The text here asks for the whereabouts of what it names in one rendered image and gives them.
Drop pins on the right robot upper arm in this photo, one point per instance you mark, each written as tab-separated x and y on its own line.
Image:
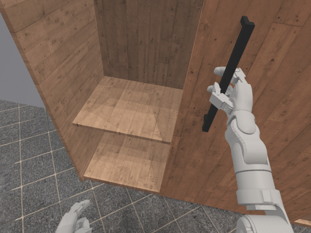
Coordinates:
262	224

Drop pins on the handle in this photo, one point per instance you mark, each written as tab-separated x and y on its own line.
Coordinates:
245	33

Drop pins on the right robot forearm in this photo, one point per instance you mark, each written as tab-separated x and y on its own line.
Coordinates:
256	189

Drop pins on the left robot hand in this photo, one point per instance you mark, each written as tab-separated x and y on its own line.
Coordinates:
69	222

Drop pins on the right robot hand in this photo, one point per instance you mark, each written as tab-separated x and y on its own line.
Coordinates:
237	99

